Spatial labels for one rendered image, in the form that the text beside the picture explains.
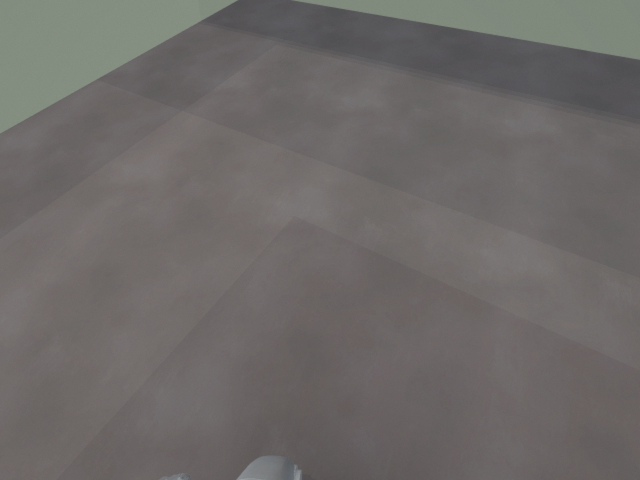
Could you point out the left robot thigh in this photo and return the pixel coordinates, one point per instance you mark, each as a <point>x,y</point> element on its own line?
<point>271,468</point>

